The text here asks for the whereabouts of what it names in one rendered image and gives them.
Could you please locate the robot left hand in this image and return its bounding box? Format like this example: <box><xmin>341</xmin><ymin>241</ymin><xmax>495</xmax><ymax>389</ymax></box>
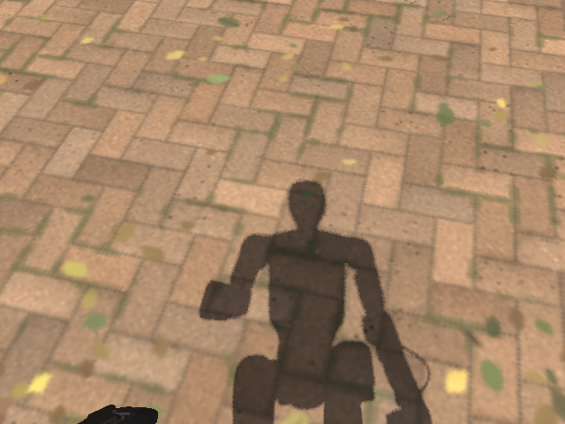
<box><xmin>78</xmin><ymin>405</ymin><xmax>158</xmax><ymax>424</ymax></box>

